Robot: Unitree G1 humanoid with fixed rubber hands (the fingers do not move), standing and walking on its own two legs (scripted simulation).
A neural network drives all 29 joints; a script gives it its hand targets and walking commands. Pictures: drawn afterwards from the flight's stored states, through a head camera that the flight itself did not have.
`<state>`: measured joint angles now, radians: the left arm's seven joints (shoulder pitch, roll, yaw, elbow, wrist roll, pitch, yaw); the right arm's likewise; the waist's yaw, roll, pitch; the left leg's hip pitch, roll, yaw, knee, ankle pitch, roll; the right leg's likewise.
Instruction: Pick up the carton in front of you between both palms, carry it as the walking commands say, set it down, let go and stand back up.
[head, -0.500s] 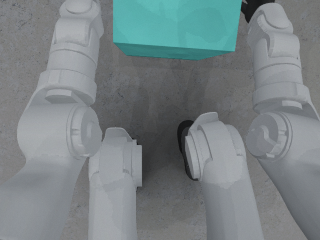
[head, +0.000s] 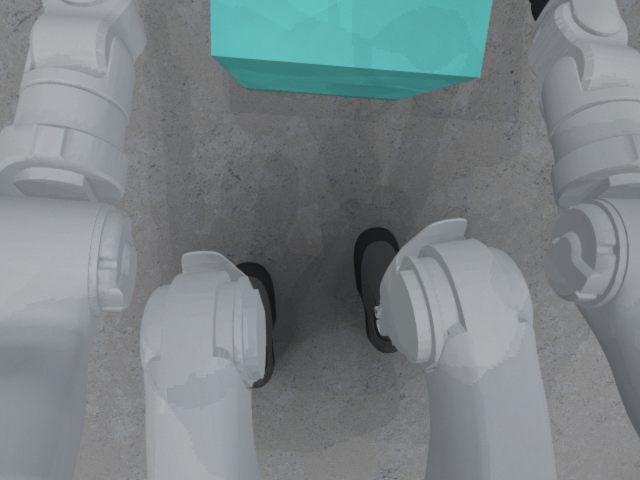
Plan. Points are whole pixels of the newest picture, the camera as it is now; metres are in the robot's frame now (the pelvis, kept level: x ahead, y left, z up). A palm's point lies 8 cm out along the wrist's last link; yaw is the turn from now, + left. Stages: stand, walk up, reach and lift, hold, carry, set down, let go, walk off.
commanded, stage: set down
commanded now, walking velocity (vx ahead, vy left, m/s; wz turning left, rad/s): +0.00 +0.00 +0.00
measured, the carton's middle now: out of the picture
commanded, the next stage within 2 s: let go in 1.00 s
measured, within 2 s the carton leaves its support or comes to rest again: neither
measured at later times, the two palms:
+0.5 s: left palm out of the picture +0.59 +0.12 +0.00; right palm out of the picture +0.52 -0.26 +0.00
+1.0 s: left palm out of the picture +0.59 +0.13 +0.15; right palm out of the picture +0.52 -0.27 +0.15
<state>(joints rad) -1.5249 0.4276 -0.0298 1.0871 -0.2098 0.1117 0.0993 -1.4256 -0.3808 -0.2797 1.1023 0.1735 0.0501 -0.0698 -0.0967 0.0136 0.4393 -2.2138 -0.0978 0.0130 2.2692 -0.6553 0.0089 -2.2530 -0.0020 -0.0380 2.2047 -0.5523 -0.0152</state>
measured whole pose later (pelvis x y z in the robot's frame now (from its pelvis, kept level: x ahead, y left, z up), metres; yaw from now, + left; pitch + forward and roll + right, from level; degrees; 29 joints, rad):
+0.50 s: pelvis +0.00 +0.00 +0.11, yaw +0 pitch +45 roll +0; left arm -1.41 0.37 0.15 1.03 -0.07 0.20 0.07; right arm -1.28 -0.29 -0.32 0.91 0.10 0.17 -0.08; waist -0.10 0.03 0.07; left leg -2.08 -0.08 0.00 1.87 -0.58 0.00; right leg -2.13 0.03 -0.01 1.82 -0.48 -0.01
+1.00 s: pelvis +0.03 +0.00 +0.25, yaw +0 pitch +46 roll +0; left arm -1.25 0.33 0.21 0.96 0.00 0.20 0.02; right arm -1.12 -0.26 -0.36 0.84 0.05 0.18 -0.02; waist -0.10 0.04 -0.05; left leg -1.69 -0.08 -0.03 1.30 -0.43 0.00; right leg -1.73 0.04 0.02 1.26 -0.34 -0.01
